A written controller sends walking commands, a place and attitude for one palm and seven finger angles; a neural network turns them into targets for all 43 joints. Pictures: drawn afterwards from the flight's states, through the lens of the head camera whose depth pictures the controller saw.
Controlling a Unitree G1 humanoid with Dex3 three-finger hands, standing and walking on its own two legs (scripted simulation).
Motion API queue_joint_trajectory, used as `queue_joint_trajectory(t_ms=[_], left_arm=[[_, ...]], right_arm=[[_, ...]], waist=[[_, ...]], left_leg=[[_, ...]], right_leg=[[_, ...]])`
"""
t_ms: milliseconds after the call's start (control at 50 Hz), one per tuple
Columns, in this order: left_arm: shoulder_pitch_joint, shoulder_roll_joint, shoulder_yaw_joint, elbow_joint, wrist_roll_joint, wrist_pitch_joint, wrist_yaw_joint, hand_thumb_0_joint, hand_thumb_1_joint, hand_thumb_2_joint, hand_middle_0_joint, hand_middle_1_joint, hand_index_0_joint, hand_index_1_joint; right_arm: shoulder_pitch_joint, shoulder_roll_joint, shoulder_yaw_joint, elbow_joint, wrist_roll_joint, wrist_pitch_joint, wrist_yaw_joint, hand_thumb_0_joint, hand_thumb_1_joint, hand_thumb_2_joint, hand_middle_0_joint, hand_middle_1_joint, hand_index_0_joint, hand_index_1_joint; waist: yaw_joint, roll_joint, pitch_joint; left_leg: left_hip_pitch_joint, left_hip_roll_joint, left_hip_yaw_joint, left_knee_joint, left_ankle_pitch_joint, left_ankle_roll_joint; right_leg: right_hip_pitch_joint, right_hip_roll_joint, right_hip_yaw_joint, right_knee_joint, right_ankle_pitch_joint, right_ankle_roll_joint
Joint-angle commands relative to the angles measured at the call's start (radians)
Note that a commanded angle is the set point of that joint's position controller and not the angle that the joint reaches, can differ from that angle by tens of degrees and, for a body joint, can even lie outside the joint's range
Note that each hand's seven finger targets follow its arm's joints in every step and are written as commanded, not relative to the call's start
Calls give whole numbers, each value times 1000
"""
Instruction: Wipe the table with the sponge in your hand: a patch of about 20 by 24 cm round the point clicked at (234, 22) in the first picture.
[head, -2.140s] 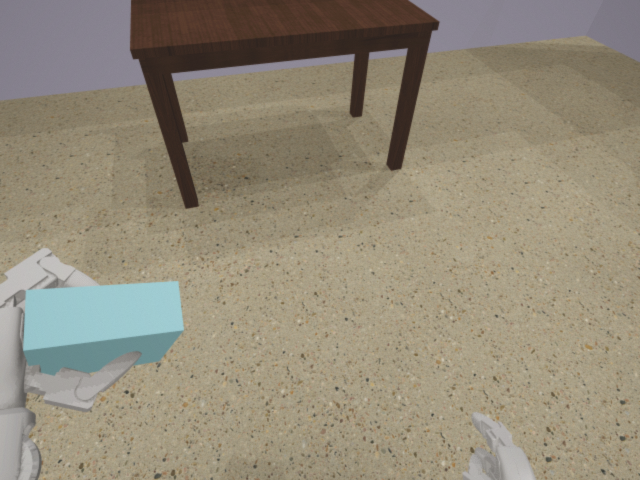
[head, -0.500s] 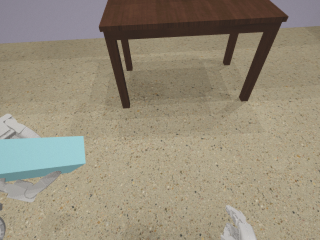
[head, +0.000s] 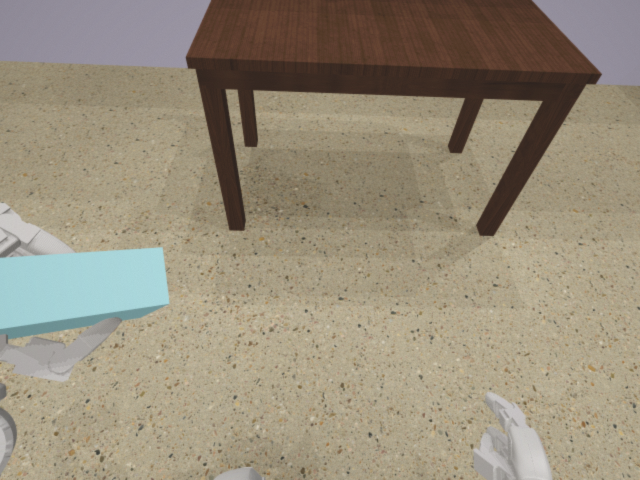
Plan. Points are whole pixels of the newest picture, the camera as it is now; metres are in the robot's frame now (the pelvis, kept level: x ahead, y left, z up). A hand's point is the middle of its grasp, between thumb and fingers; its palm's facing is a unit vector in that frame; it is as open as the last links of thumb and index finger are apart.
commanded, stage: walk to a spot facing it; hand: left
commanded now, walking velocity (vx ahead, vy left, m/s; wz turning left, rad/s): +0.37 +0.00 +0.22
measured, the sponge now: (103, 292) +0.24 +0.21 +0.18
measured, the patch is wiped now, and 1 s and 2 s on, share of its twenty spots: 0.00 0.00 0.00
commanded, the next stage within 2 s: none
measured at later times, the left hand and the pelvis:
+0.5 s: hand (143, 212) +0.32 +0.20 +0.19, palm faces +0.52 -0.75 -0.42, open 9.3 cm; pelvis +0.14 -0.06 +0.02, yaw +10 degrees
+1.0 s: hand (160, 148) +0.41 +0.21 +0.20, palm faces +0.66 -0.59 -0.47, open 9.3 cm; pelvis +0.30 -0.08 +0.00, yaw +20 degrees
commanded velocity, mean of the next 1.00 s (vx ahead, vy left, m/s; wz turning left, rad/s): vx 0.35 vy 0.00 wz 0.36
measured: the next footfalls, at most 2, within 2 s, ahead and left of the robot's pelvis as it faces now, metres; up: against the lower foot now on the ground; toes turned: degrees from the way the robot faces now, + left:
right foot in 0.28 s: +0.17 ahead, -0.18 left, +0.00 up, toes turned -5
left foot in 0.60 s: +0.27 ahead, +0.09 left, +0.00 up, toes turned +22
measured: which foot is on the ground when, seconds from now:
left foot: down 0.00-0.28, up 0.30-0.58, down 0.60-0.94, up 0.96-1.00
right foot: up 0.00-0.26, down 0.28-0.62, up 0.64-0.92, down 0.94-1.00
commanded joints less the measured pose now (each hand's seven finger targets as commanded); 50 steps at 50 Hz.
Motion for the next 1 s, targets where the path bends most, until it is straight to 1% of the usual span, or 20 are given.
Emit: queue_joint_trajectory(t_ms=[0,80,220,240,260,280,360,420,480,540,560,580,600,620,740,860,900,920,940,980], left_arm=[[-29,186,123,-303,-6,-67,-4,0,100,1300,-1200,-1600,-1200,-1600],[83,127,113,-323,-20,-72,-6,0,100,1300,-1200,-1600,-1200,-1600],[-44,89,52,-125,-7,-29,-11,0,100,1300,-1200,-1600,-1200,-1600],[-72,94,39,-119,2,-16,-12,0,100,1300,-1200,-1600,-1200,-1600],[-104,155,62,-120,9,-9,-6,0,100,1300,-1200,-1600,-1200,-1600],[-119,204,104,-130,-2,-3,4,0,100,1300,-1200,-1600,-1200,-1600],[-121,168,78,-223,3,-37,-11,0,100,1300,-1200,-1600,-1200,-1600],[-49,168,104,-264,3,-46,5,0,100,1300,-1200,-1600,-1200,-1600],[57,166,139,-289,-8,-45,27,0,100,1300,-1200,-1600,-1200,-1600],[59,131,108,-291,-15,-39,39,0,100,1300,-1200,-1600,-1200,-1600],[29,136,108,-319,-13,-53,39,0,100,1300,-1200,-1600,-1200,-1600],[25,137,119,-319,-15,-67,40,0,100,1300,-1200,-1600,-1200,-1600],[-20,154,114,-305,-16,-80,37,0,100,1300,-1200,-1600,-1200,-1600],[-26,196,137,-234,-1,-69,16,0,100,1300,-1200,-1600,-1200,-1600],[78,121,96,-364,-17,-60,-12,0,100,1300,-1200,-1600,-1200,-1600],[20,107,83,-193,-14,-28,-14,0,100,1300,-1200,-1600,-1200,-1600],[-33,136,86,-140,1,-6,-13,0,100,1300,-1200,-1600,-1200,-1600],[-57,192,115,-123,4,8,-7,0,100,1300,-1200,-1600,-1200,-1600],[-100,194,119,-124,-12,12,-1,0,100,1300,-1200,-1600,-1200,-1600],[-95,183,96,-159,-14,-16,-13,0,100,1300,-1200,-1600,-1200,-1600]], right_arm=[[-62,-105,-22,-123,17,-66,16,0,-900,-900,200,300,200,300],[-53,-96,-10,-113,11,-102,18,0,-900,-900,200,300,200,300],[-27,-91,0,-85,13,-99,-18,0,-900,-900,200,300,200,300],[-24,-79,3,-86,17,-92,-20,0,-900,-900,200,300,200,300],[-34,-48,14,-94,15,-82,-18,0,-900,-900,200,300,200,300],[-94,-82,13,-106,9,-93,-17,0,-900,-900,200,300,200,300],[-107,-93,17,-78,10,-65,-4,0,-900,-900,200,300,200,300],[-85,-85,8,-102,6,-50,5,0,-900,-900,200,300,200,300],[-79,-69,-1,-149,2,-48,5,0,-900,-900,200,300,200,300],[-13,-83,-23,-154,6,-46,-4,0,-900,-900,200,300,200,300],[2,-96,-31,-162,10,-48,-9,0,-900,-900,200,300,200,300],[-15,-126,-41,-163,9,-50,-6,0,-900,-900,200,300,200,300],[-22,-128,-31,-166,13,-58,10,0,-900,-900,200,300,200,300],[-42,-127,-30,-142,11,-62,14,0,-900,-900,200,300,200,300],[-43,-104,-23,-127,22,-104,24,0,-900,-900,200,300,200,300],[-45,-98,-3,-98,12,-105,-10,0,-900,-900,200,300,200,300],[-40,-71,4,-92,17,-89,-17,0,-900,-900,200,300,200,300],[-63,-52,12,-107,12,-83,-16,0,-900,-900,200,300,200,300],[-98,-97,2,-113,3,-97,-11,0,-900,-900,200,300,200,300],[-96,-99,7,-82,2,-86,-3,0,-900,-900,200,300,200,300]], waist=[[10,246,-151],[20,326,-176],[15,185,-161],[20,63,-165],[25,-240,-161],[54,-272,-158],[23,-78,-79],[21,-91,-120],[51,-85,-153],[-4,-8,-240],[-24,113,-291],[-22,371,-304],[-11,423,-289],[-15,349,-235],[17,328,-207],[22,235,-166],[29,-5,-176],[47,-326,-160],[47,-262,-153],[30,-140,-85]], left_leg=[[239,354,-545,-358,-48,219],[70,244,-282,-393,-120,130],[24,164,-173,-154,-236,48],[-37,99,-108,41,-257,22],[-281,-8,-51,353,-325,-22],[-400,-22,-152,561,-360,-41],[-354,67,-195,586,-209,-72],[-200,71,-113,275,-162,-63],[-116,12,1,45,-127,-56],[143,-56,57,-159,29,-52],[332,-23,-13,-187,76,-19],[472,201,-368,-230,245,97],[465,376,-705,-295,379,211],[399,404,-723,-323,257,238],[179,225,-313,-332,124,136],[36,174,-227,-226,-134,70],[-130,68,-132,123,-274,14],[-371,-54,-84,468,-400,-36],[-395,-18,-212,611,-330,-42],[-409,41,-231,736,-225,-70]], right_leg=[[-386,-61,123,210,40,18],[-150,-46,2,-105,170,33],[141,38,-108,-556,212,48],[191,-38,10,-653,160,9],[309,-280,394,-773,130,-99],[337,-420,605,-833,192,-193],[235,-349,272,-793,390,-175],[225,-300,52,-732,603,-141],[277,-269,15,-670,721,-139],[224,-216,-72,-423,731,-79],[97,-170,-101,-211,673,-34],[-142,-37,-106,44,222,23],[-291,33,0,214,-113,19],[-375,-27,92,268,-61,18],[-229,-49,5,-75,155,42],[99,37,-115,-504,250,60],[247,-107,103,-694,105,-4],[332,-368,520,-821,87,-125],[283,-436,618,-868,54,-163],[216,-426,482,-844,162,-181]])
